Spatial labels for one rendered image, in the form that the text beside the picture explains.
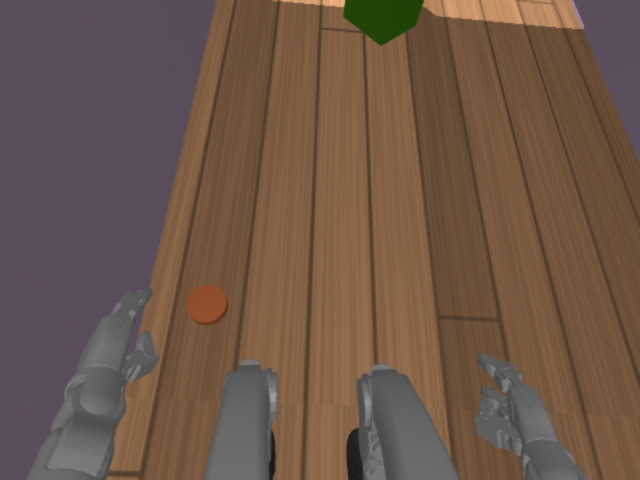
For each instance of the right robot hand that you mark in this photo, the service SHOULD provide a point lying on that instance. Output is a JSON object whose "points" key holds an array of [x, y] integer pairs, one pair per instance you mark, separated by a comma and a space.
{"points": [[522, 416]]}

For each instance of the left robot arm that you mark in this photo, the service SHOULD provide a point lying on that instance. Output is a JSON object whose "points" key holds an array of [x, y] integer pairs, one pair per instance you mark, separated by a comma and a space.
{"points": [[81, 443]]}

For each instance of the right robot arm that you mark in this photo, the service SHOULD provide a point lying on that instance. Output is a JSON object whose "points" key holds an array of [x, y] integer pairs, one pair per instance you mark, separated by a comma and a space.
{"points": [[549, 460]]}

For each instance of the right robot foot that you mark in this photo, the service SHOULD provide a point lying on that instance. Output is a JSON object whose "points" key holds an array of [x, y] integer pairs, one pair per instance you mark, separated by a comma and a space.
{"points": [[354, 462]]}

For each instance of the left robot hand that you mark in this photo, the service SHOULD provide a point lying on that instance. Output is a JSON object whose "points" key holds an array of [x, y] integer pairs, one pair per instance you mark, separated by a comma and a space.
{"points": [[107, 347]]}

